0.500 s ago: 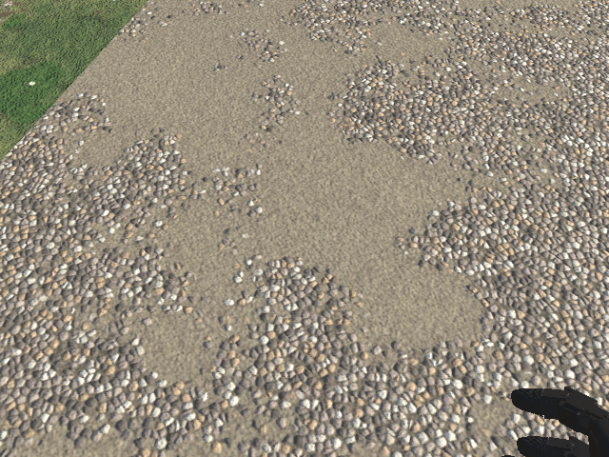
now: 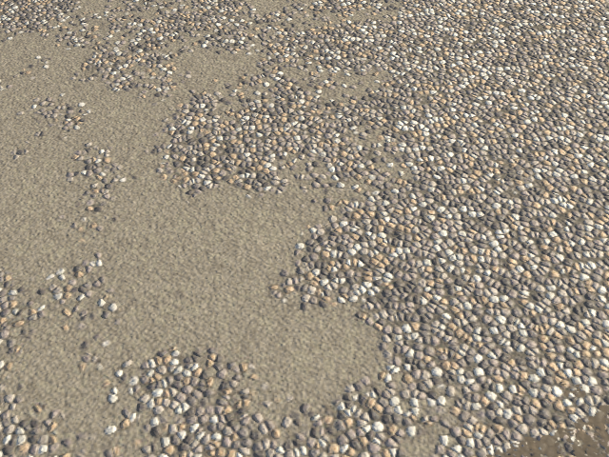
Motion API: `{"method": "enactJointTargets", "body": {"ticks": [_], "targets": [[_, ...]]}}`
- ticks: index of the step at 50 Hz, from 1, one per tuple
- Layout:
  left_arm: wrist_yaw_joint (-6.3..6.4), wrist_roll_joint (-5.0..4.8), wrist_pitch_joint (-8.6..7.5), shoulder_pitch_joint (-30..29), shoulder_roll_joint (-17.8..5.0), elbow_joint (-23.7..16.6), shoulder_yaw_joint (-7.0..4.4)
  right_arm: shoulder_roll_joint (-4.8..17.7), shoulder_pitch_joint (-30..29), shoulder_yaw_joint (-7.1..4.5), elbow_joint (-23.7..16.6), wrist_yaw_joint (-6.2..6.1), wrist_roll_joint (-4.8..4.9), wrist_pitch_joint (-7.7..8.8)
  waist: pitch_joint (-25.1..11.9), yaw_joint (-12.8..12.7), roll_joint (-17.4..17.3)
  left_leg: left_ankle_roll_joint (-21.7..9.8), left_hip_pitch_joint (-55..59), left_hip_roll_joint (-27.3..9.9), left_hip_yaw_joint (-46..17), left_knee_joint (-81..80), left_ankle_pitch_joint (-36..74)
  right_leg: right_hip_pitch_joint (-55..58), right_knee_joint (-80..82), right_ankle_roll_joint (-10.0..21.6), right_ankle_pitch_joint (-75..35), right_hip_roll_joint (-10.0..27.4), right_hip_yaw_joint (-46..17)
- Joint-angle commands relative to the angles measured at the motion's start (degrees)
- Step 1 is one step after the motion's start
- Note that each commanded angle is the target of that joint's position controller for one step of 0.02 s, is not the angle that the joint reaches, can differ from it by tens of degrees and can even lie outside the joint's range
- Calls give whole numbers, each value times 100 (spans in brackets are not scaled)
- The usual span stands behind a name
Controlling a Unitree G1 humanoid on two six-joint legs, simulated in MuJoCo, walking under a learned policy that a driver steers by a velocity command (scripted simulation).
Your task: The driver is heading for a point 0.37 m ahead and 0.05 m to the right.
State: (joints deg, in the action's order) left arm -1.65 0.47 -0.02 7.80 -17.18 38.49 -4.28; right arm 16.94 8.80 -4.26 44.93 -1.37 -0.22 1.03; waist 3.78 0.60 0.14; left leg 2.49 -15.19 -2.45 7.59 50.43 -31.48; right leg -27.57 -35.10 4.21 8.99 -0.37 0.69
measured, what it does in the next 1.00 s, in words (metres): walks ahead, turning right: left foot, then right foot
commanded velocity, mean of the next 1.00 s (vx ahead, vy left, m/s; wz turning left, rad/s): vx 0.24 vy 0.00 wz -0.43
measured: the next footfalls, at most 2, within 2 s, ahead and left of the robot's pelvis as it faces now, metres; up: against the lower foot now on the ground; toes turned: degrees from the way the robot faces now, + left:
left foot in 0.38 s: +0.16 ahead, +0.14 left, +0.00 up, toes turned -17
right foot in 0.80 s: +0.30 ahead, -0.21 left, +0.00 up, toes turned -25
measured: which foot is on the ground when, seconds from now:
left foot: up 0.00-0.36, down 0.38-0.80, up 0.82-1.00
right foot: down 0.00-0.38, up 0.40-0.78, down 0.80-1.00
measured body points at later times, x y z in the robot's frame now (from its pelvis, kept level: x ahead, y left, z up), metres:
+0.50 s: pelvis +0.11 +0.03 +0.02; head +0.12 +0.05 +0.47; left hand +0.35 +0.25 -0.07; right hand +0.10 -0.27 -0.08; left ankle +0.12 +0.15 -0.72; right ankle +0.10 -0.10 -0.66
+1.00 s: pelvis +0.24 -0.07 +0.01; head +0.27 -0.09 +0.46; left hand +0.50 +0.08 -0.09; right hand +0.20 -0.36 -0.11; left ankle +0.29 +0.08 -0.68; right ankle +0.26 -0.19 -0.72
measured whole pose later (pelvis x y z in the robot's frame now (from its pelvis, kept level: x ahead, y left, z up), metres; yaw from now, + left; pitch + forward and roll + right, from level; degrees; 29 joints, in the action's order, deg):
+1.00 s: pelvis +0.24 -0.07 +0.01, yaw -26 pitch +2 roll -1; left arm -1.0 1.2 -0.6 6.8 -13.3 39.8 -2.1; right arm 16.9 12.5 -2.0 47.4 -1.5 -0.1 0.4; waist 2.9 1.1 -1.6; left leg 4.7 -24.4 -4.7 -1.1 51.6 -27.4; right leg -20.8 -25.9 2.5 6.8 -2.4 0.7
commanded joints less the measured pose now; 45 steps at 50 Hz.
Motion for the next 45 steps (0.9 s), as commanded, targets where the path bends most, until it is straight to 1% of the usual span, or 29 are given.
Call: {"method": "enactJointTargets", "body": {"ticks": [1,2,3,4,6,8,11,14,16,17,18,19,20,21,22,23,25,28,30,33,36,37,39,40,41,42,43,44,45], "targets": [[40,-2,-102,735,-1207,-409,-326,691,145,-100,-494,72,109,32,-1924,-335,711,12,-2241,313,-1268,2582,-507,3095,1317,1724,-2782,1905,-3024],[67,-120,-99,461,-1005,-405,-281,662,-23,-109,-473,17,73,0,-1447,-229,309,-26,-2346,131,-1260,2214,-52,2618,1432,1356,-1857,1600,-2632],[120,-161,-53,230,-854,-440,-228,701,-144,-134,-459,-57,-5,-48,-1161,-146,231,-16,-2235,18,-1272,1804,287,2118,1552,1132,-1313,1408,-2400],[173,-112,-9,81,-824,-489,-209,712,-131,-150,-468,-83,-25,-92,-1060,-15,398,-3,-1880,33,-1252,1527,534,1650,1658,1022,-1087,1214,-2222],[249,-55,21,99,-829,-545,-224,576,23,-127,-442,-53,-16,-86,-1194,49,585,24,-1522,141,-1146,880,907,1405,1901,962,138,948,-2132],[317,-100,8,152,-912,-576,-257,488,-112,-90,-478,-19,5,-36,-1147,-36,720,73,-1407,209,-1128,158,1074,1314,2121,969,1363,870,-2296],[362,-108,-5,216,-1004,-590,-289,463,-273,-68,-524,47,23,78,-1049,-124,832,83,-1105,290,-1131,-615,1182,1158,2150,914,1910,841,-2490],[332,-135,19,326,-1018,-582,-291,504,-297,-84,-542,112,73,212,-916,-161,873,-9,-739,392,-1087,-1203,1164,994,2090,872,2285,812,-2737],[315,-154,53,282,-964,-594,-265,486,-117,-96,-495,146,116,306,-802,-18,858,-139,-221,432,-1031,-1793,1326,722,1971,786,2510,710,-2837],[315,-168,77,182,-899,-621,-239,470,140,-114,-402,153,129,350,-741,169,794,-231,295,410,-980,-2319,1663,422,1831,669,2648,570,-2803],[318,-166,88,123,-759,-653,-197,557,499,-163,-274,136,120,373,-699,353,645,-350,944,214,-1044,-2718,1745,-54,1493,456,2744,342,-2631],[319,-168,78,81,-388,-706,-94,885,1092,-249,-151,85,54,381,-827,521,-53,-630,1755,-771,-2011,-3182,983,-858,103,84,2808,-103,-1991],[297,-217,4,70,-160,-929,-35,1354,1282,-324,-125,99,-120,361,-632,400,-1226,-1183,1971,-1837,-3945,-3858,-699,-2058,-1287,-87,2438,-754,-1006],[262,-177,-80,-34,-542,-1021,-104,1305,889,-337,-223,115,-171,405,-122,229,-1283,-1484,1481,-2167,-4487,-4052,-1291,-2537,-2101,-140,1958,-179,-1112],[224,-161,-99,102,-757,-896,-176,949,587,-248,-329,68,-57,420,38,125,-1075,-1366,1432,-1913,-3973,-4054,-1060,-2636,-2418,-212,1490,-52,-1111],[205,-136,-93,277,-772,-742,-207,760,468,-189,-367,38,10,417,10,68,-928,-1158,1493,-1631,-3399,-4033,-503,-2558,-2587,-316,1151,14,-1020],[143,-120,-125,205,-619,-710,-187,668,586,-133,-324,-6,-5,414,12,154,-776,-991,1426,-1377,-2518,-4099,624,-2445,-2867,-446,547,156,-865],[99,-165,-155,-16,-337,-796,-100,644,951,-112,-212,3,-74,454,-28,310,-646,-1042,1315,-1190,-1646,-4181,1684,-2272,-2815,-567,-79,245,-688],[80,-143,-176,-238,-214,-878,-49,637,973,-88,-138,22,-83,408,124,340,-580,-1093,1150,-1070,-1155,-4116,2842,-1952,-2105,-626,-292,226,-561],[-27,-96,-235,-662,55,-1012,70,853,1030,-115,-8,28,29,302,102,435,-703,-1030,836,-928,-544,-3890,4078,-908,-754,-632,-598,195,-38],[-114,-134,-241,-745,-96,-1044,21,1068,1245,-163,161,70,162,244,-70,395,-846,-1005,1129,-1120,-605,-3488,4891,-221,-48,-415,-453,36,148],[-114,-116,-247,-571,-221,-997,-33,1112,1189,-177,180,73,203,241,-209,241,-900,-934,1273,-1133,-610,-3175,5485,93,235,-271,-395,-61,155],[-34,-40,-247,507,-568,-629,-207,1007,1136,-144,219,68,246,268,-825,-373,-693,-645,1124,-846,-347,-1911,6184,1719,1125,102,-1390,-272,222],[74,37,-204,1107,-931,-519,-288,746,1229,-42,101,76,73,335,-1472,-560,-204,-361,112,-579,-210,-753,4640,3274,698,353,-3506,503,-525],[164,168,-156,1176,-1242,-536,-217,108,1893,231,-2,188,-184,392,-2516,-183,1393,50,-1625,86,-416,1364,-654,5163,153,1559,-6158,2367,-2573],[116,89,-126,1349,-879,-460,-145,542,2011,148,276,218,20,360,-3409,-454,1085,115,-1486,55,-1336,2075,-1069,4885,554,1945,-5174,2558,-3083],[75,25,-118,990,-677,-422,-85,827,1377,52,123,208,193,294,-2561,-470,786,111,-1834,-168,-1244,2166,-768,4225,793,1634,-4492,2075,-2332],[79,-39,-135,539,-455,-375,-14,681,987,91,33,146,170,236,-1863,-325,552,108,-2021,-303,-1122,1827,-413,3530,977,1327,-3803,1711,-1891],[83,-54,-144,198,-298,-372,49,624,877,90,68,69,82,146,-1428,-173,351,161,-1816,-412,-1123,1439,-139,2756,1189,1142,-3361,1527,-1626]]}}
